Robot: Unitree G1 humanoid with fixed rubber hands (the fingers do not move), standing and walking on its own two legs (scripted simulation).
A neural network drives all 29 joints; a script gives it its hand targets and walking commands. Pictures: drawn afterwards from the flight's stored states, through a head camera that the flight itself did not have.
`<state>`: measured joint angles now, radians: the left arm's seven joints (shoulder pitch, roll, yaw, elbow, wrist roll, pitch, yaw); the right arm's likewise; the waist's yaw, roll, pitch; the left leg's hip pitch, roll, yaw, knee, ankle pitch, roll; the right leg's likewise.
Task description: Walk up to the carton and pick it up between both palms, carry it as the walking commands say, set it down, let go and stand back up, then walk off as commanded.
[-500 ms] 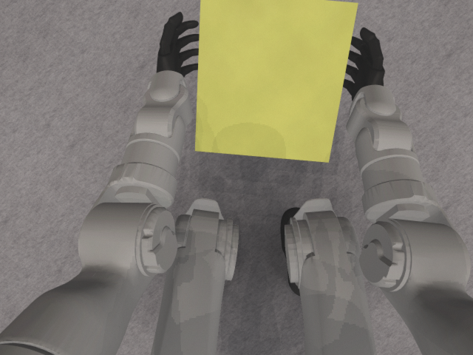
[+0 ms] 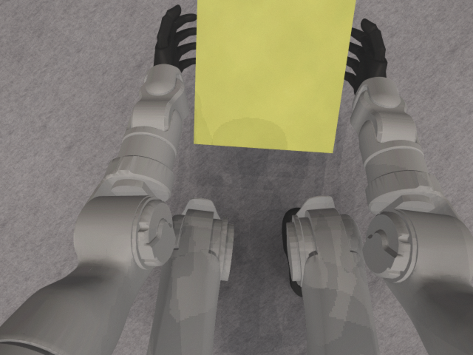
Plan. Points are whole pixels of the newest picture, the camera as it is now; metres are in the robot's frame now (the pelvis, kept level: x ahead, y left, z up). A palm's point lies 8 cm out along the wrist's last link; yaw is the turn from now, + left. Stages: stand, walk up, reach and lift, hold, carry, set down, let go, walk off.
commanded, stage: set down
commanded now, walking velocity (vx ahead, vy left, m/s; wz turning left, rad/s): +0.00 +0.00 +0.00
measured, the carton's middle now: (263, 77) +0.52 -0.03 -0.24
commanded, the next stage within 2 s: none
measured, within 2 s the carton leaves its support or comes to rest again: neither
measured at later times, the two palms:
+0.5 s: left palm (169, 63) +0.52 +0.12 -0.16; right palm (366, 76) +0.50 -0.17 -0.16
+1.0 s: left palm (155, 95) +0.48 +0.16 -0.20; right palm (376, 101) +0.46 -0.20 -0.19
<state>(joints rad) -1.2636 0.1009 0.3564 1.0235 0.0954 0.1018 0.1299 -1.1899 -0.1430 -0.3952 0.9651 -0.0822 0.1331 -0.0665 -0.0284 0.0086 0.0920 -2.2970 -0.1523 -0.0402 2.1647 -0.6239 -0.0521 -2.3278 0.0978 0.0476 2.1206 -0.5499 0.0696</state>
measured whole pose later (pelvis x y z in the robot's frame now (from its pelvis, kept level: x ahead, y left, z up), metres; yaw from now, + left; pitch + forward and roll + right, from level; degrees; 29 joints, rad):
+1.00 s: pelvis -0.01 +0.00 +0.00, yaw +0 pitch +42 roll -1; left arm -1.20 0.28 0.08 1.06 -0.17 0.00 0.13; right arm -1.17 -0.27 -0.18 1.07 0.15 -0.03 -0.10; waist -0.04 0.00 0.21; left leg -2.29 -0.10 -0.02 2.15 -0.60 -0.03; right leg -2.31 0.06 0.02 2.11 -0.52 0.04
